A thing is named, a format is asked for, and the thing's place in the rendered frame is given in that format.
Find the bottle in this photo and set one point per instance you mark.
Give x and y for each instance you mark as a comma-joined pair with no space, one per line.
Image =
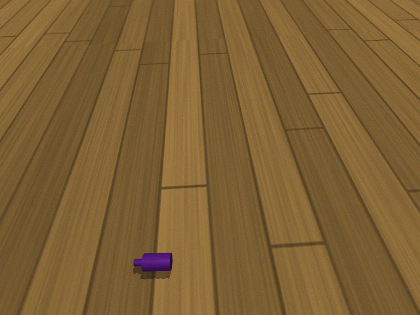
155,262

